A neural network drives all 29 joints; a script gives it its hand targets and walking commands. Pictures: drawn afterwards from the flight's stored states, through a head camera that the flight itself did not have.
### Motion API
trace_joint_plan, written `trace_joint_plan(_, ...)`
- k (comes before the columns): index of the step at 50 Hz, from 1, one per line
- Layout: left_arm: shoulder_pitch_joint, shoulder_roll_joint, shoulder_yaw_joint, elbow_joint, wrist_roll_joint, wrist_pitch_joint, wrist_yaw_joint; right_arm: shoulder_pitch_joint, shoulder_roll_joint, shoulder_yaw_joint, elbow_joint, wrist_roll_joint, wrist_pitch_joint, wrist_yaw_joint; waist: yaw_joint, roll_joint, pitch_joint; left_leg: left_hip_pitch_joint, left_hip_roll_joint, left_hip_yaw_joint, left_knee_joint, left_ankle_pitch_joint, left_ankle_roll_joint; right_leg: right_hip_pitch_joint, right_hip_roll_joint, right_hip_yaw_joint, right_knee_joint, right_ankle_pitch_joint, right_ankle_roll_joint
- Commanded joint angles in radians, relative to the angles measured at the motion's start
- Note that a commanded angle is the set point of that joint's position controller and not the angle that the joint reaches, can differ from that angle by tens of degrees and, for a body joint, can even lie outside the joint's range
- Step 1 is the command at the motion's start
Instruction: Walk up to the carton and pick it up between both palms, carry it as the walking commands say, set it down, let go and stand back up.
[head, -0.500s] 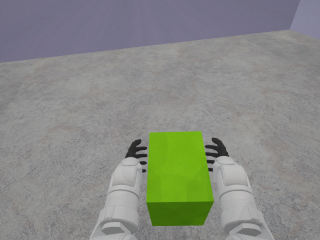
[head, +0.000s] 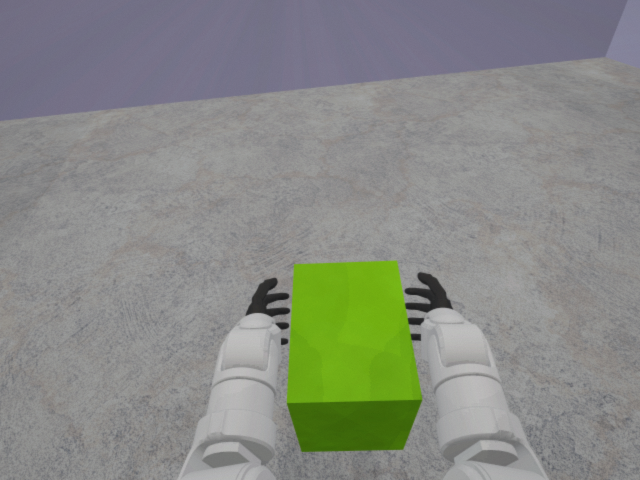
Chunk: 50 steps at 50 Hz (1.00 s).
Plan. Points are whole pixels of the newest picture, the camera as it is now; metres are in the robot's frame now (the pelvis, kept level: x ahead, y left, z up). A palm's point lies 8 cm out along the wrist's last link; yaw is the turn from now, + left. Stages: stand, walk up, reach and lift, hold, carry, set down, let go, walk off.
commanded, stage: reach and lift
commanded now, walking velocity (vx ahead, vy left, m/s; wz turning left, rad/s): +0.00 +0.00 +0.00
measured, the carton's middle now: (348, 357) +0.33 +0.00 -0.03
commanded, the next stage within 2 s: hold in 0.82 s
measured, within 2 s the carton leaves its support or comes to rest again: neither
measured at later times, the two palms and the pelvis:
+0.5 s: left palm (256, 334) +0.31 +0.12 +0.06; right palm (440, 326) +0.31 -0.12 +0.06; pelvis +0.00 +0.00 +0.00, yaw +0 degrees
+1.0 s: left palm (256, 341) +0.30 +0.12 +0.06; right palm (444, 331) +0.30 -0.12 +0.07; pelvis +0.00 +0.00 +0.00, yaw +0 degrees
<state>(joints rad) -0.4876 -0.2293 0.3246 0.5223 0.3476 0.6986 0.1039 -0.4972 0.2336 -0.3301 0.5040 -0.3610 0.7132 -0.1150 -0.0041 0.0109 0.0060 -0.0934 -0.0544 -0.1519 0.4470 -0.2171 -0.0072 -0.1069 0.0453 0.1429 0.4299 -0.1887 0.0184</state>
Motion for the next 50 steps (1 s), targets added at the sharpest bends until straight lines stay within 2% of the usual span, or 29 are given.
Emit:
trace_joint_plan(1,-0.596,-0.996,-0.444,0.015,-0.274,-0.043,-0.273,-0.526,1.049,0.437,0.045,0.278,-0.032,0.271,-0.003,-0.009,-0.266,0.001,-0.021,0.070,-0.082,0.079,-0.003,0.094,0.031,-0.069,-0.056,0.088,-0.004)
trace_joint_plan(13,-0.545,-0.995,-0.466,-0.016,-0.280,-0.033,-0.269,-0.486,1.057,0.469,0.011,0.300,-0.024,0.274,0.006,-0.005,-0.255,0.011,-0.021,0.068,-0.082,0.093,0.001,0.094,0.033,-0.064,-0.058,0.100,-0.004)
trace_joint_plan(27,-0.483,-1.007,-0.516,-0.080,-0.299,-0.017,-0.275,-0.418,1.073,0.507,-0.038,0.318,-0.010,0.278,0.000,-0.005,-0.249,0.021,-0.022,0.062,-0.087,0.099,0.005,0.099,0.035,-0.061,-0.063,0.107,-0.006)
trace_joint_plan(50,-0.472,-1.011,-0.529,-0.122,-0.308,0.000,-0.284,-0.397,1.076,0.507,-0.049,0.317,0.009,0.295,0.002,-0.006,-0.212,-0.005,-0.020,0.065,-0.094,0.012,0.010,0.072,0.030,-0.058,-0.072,0.016,-0.014)
